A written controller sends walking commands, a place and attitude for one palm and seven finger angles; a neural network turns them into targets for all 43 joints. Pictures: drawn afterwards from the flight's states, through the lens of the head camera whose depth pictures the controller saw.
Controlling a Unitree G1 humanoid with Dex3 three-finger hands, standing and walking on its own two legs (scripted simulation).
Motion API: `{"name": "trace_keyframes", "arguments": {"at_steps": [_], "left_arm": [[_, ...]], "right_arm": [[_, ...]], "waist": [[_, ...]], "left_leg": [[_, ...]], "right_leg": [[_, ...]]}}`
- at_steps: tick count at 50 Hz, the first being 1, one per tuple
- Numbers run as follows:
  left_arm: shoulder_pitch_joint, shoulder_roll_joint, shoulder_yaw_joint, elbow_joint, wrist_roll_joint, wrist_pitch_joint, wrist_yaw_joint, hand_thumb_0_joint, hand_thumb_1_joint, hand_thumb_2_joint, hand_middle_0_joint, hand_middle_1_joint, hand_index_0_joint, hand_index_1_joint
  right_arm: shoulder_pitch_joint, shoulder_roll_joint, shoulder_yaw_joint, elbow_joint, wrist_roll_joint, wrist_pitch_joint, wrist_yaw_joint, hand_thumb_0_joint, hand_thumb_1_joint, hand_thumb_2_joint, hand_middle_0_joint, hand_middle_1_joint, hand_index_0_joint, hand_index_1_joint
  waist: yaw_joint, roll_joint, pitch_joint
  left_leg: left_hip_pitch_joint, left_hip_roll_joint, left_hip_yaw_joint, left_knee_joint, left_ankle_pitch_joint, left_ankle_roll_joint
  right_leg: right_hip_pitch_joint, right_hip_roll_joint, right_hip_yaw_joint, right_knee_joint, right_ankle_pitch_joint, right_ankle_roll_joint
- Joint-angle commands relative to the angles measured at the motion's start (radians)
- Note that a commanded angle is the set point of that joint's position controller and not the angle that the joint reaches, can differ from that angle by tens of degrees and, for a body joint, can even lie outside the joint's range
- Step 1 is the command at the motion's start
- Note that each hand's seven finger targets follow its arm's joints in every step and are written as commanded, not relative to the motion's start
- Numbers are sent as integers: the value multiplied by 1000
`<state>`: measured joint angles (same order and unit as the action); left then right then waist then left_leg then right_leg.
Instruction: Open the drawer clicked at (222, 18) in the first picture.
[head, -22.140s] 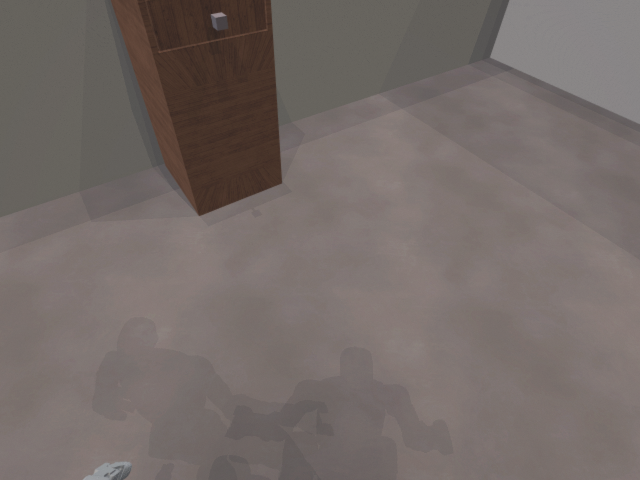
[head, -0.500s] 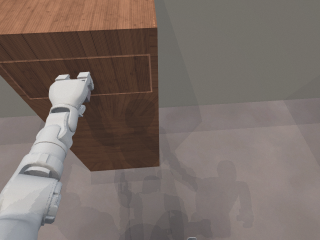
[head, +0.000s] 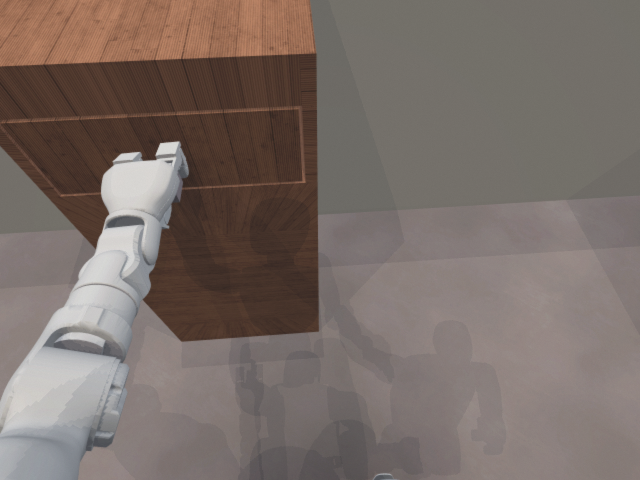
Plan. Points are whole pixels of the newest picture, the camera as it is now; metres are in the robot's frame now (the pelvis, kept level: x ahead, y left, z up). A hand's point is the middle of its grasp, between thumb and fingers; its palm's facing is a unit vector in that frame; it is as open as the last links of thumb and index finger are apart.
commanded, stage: pull the drawer open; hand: left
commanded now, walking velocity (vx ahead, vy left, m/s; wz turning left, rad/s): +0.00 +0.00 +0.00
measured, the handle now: (165, 174) +0.52 +0.21 +0.05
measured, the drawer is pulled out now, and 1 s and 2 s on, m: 0.00 0.07 0.20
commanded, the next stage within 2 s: none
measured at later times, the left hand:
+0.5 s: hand (155, 221) +0.45 +0.22 +0.03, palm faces -0.02 -0.02 -1.00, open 7.6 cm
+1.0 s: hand (151, 259) +0.39 +0.21 +0.03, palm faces +0.00 -0.08 -1.00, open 7.7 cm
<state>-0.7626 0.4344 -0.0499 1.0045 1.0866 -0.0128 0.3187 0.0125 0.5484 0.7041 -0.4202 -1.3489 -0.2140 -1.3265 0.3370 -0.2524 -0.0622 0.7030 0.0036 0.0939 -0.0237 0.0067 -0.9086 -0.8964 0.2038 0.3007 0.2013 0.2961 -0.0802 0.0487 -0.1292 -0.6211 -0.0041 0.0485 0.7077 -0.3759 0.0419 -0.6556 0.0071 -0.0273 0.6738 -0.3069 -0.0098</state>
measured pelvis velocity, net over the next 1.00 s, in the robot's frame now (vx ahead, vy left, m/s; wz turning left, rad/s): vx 0.02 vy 0.00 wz -0.04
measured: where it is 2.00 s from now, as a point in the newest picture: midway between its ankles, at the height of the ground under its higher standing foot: outside the picture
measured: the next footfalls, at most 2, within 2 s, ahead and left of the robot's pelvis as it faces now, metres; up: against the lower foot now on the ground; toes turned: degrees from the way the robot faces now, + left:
none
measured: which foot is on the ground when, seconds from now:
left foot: down 0.00-1.00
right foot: down 0.00-1.00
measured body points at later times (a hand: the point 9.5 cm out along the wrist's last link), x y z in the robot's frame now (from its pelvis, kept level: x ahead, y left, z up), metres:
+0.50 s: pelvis +0.01 +0.00 +0.00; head +0.09 -0.02 +0.45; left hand +0.44 +0.22 +0.09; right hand +0.10 -0.27 -0.13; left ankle -0.03 +0.09 -0.71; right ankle +0.00 -0.12 -0.71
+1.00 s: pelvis +0.02 +0.00 +0.01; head +0.07 -0.02 +0.46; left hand +0.38 +0.21 +0.08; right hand +0.10 -0.28 -0.12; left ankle -0.03 +0.09 -0.71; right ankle +0.00 -0.12 -0.71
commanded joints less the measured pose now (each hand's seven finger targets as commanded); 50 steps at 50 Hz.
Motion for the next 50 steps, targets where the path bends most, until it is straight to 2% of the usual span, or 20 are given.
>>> {"name": "trace_keyframes", "arguments": {"at_steps": [1, 6, 7, 8, 11, 14, 16, 18, 19, 20, 23, 24, 27, 32, 34, 37, 41, 45, 49, 50], "left_arm": [[-304, 193, 43, -242, -8, -11, 23, 0, 900, 900, -400, -1350, -400, -1350], [-96, 207, 77, -342, -23, -5, 6, 0, 900, 900, -400, -1350, -400, -1350], [-102, 187, 58, -391, -27, -4, 5, 0, 900, 900, -400, -1350, -400, -1350], [-67, 190, 67, -428, -34, -3, 3, 0, 900, 900, -400, -1350, -400, -1350], [44, 214, 99, -524, -38, 12, 3, 0, 900, 900, -400, -1350, -400, -1350], [-341, 257, 72, -451, -6, 14, 24, 0, 900, 900, -400, -1350, -400, -1350], [-277, 285, 108, -385, 20, 20, 34, 0, 900, 900, -400, -1350, -400, -1350], [-325, 286, 106, -393, 25, 19, 41, 0, 900, 900, -400, -1350, -400, -1350], [-334, 243, 70, -372, 24, 21, 41, 0, 900, 900, -400, -1350, -400, -1350], [-343, 219, 58, -364, 12, 20, 41, 0, 900, 900, -400, -1350, -400, -1350], [-355, 264, 93, -321, 2, 19, 38, 0, 900, 900, -400, -1350, -400, -1350], [-349, 225, 59, -298, -1, 19, 34, 0, 900, 900, -400, -1350, -400, -1350], [-357, 264, 85, -274, -5, 8, 32, 0, 900, 900, -400, -1350, -400, -1350], [-205, 219, 73, -315, -16, -16, 19, 0, 900, 900, -400, -1350, -400, -1350], [-79, 256, 119, -376, -25, -21, 15, 0, 900, 900, -400, -1350, -400, -1350], [48, 202, 88, -482, -39, -14, 5, 0, 900, 900, -400, -1350, -400, -1350], [225, 207, 115, -628, -55, 13, 2, 0, 900, 900, -400, -1350, -400, -1350], [361, 183, 115, -790, -69, 53, 7, 0, 900, 900, -400, -1350, -400, -1350], [490, 175, 123, -912, -77, 87, 12, 0, 900, 900, -400, -1350, -400, -1350], [320, 183, 105, -880, -68, 94, 20, 0, 900, 900, -400, -1350, -400, -1350]], "right_arm": [[74, -147, -51, -89, -6, -23, -5, 0, -900, -900, 200, 300, 200, 300], [39, -147, -52, -121, 0, -17, 1, 0, -900, -900, 200, 300, 200, 300], [30, -147, -51, -125, 1, -16, 3, 0, -900, -900, 200, 300, 200, 300], [22, -147, -52, -134, 0, -18, 6, 0, -900, -900, 200, 300, 200, 300], [2, -148, -53, -146, 0, -17, 12, 0, -900, -900, 200, 300, 200, 300], [36, -160, -49, -86, -2, -15, -7, 0, -900, -900, 200, 300, 200, 300], [41, -153, -49, -81, -7, -15, -10, 0, -900, -900, 200, 300, 200, 300], [47, -150, -53, -75, -12, -14, -13, 0, -900, -900, 200, 300, 200, 300], [49, -143, -53, -71, -11, -14, -12, 0, -900, -900, 200, 300, 200, 300], [53, -142, -54, -66, -12, -15, -9, 0, -900, -900, 200, 300, 200, 300], [44, -146, -49, -69, -13, -11, -15, 0, -900, -900, 200, 300, 200, 300], [42, -140, -48, -74, -10, -12, -15, 0, -900, -900, 200, 300, 200, 300], [33, -143, -43, -83, -7, -10, -24, 0, -900, -900, 200, 300, 200, 300], [9, -135, -44, -111, -3, -12, -20, 0, -900, -900, 200, 300, 200, 300], [-2, -136, -44, -136, -3, -10, -14, 0, -900, -900, 200, 300, 200, 300], [-35, -135, -45, -161, 6, -14, -7, 0, -900, -900, 200, 300, 200, 300], [-66, -140, -47, -184, 11, -20, 0, 0, -900, -900, 200, 300, 200, 300], [-101, -140, -45, -197, 9, -29, 7, 0, -900, -900, 200, 300, 200, 300], [-144, -137, -38, -207, 5, -38, 8, 0, -900, -900, 200, 300, 200, 300], [-139, -144, -35, -179, 7, -36, -1, 0, -900, -900, 200, 300, 200, 300]], "waist": [[28, 14, -431], [68, -13, -427], [60, -12, -421], [71, 14, -421], [86, -4, -425], [-9, 14, -309], [24, 35, -345], [24, 49, -412], [16, 81, -417], [13, 57, -413], [18, 10, -424], [12, 6, -413], [18, -36, -399], [57, -9, -412], [93, 3, -457], [99, -4, -410], [113, -26, -396], [117, 21, -367], [124, 11, -348], [82, -3, -305]], "left_leg": [[281, 4, -46, -46, 561, -6], [275, 7, -38, -53, 642, -2], [282, 9, -40, -56, 653, -2], [289, 11, -42, -56, 694, -4], [310, 15, -43, -58, 760, -5], [290, 14, -51, -54, 646, -10], [292, 5, -46, -52, 654, -15], [326, 3, -47, -35, 710, -19], [343, 4, -51, -30, 715, -25], [344, 4, -52, -26, 723, -23], [293, -8, -43, -34, 641, -13], [279, -12, -39, -37, 603, -10], [228, -22, -28, -51, 515, -2], [242, -17, -22, -65, 534, 0], [241, -17, -18, -69, 580, 1], [244, -9, -17, -83, 593, 2], [263, -2, -21, -95, 635, 1], [330, 11, -35, -98, 721, -10], [347, 12, -34, -105, 726, -14], [350, 13, -40, -103, 701, -16]], "right_leg": [[233, 41, -1, -37, 355, -28], [303, 39, 5, -40, 427, -26], [303, 38, 5, -42, 437, -25], [314, 36, 6, -42, 453, -28], [344, 34, 7, -39, 505, -23], [221, 37, -5, -46, 419, -22], [231, 38, -5, -34, 403, -30], [245, 37, -3, -27, 437, -32], [221, 36, -6, -22, 425, -29], [220, 38, -9, -23, 435, -29], [269, 35, 0, -27, 440, -28], [269, 33, 0, -31, 430, -25], [306, 29, 6, -38, 428, -24], [334, 29, 10, -45, 435, -27], [397, 26, 20, -40, 486, -29], [399, 26, 18, -53, 495, -27], [424, 28, 18, -57, 511, -25], [402, 28, 7, -59, 510, -25], [421, 24, 7, -63, 519, -23], [374, 29, 3, -67, 499, -22]]}}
